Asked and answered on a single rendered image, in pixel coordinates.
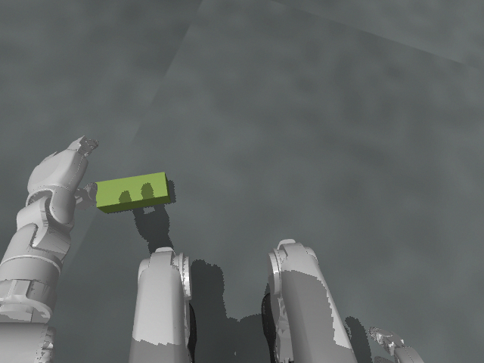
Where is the left robot arm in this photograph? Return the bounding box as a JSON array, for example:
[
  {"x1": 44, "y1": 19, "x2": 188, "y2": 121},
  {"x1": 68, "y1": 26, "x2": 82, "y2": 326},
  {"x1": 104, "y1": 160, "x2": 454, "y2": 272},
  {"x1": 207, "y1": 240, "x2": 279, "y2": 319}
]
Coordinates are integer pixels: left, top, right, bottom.
[{"x1": 0, "y1": 185, "x2": 76, "y2": 363}]

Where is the left robot hand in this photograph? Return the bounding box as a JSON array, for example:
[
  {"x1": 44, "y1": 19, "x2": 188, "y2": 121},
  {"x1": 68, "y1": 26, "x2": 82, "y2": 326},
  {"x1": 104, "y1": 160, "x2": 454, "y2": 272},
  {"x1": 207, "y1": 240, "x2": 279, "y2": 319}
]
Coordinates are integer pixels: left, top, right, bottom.
[{"x1": 27, "y1": 136, "x2": 99, "y2": 210}]

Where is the right robot foot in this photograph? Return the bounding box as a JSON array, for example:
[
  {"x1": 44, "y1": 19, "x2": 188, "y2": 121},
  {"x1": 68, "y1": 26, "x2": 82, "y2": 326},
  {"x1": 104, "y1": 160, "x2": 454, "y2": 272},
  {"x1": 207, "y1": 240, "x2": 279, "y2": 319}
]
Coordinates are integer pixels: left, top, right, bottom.
[{"x1": 262, "y1": 293, "x2": 294, "y2": 363}]

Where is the right robot hand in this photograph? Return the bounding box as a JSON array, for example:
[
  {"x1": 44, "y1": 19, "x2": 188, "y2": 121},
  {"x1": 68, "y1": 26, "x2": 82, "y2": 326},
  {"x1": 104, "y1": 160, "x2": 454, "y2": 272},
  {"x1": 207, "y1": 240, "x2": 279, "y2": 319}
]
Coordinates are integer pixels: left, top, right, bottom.
[{"x1": 368, "y1": 327, "x2": 424, "y2": 363}]

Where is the carton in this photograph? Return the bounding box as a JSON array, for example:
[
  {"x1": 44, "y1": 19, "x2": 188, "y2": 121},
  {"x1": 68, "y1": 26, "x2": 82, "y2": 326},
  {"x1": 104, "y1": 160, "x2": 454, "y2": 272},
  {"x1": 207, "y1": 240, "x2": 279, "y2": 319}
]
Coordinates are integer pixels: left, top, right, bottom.
[{"x1": 95, "y1": 172, "x2": 171, "y2": 213}]

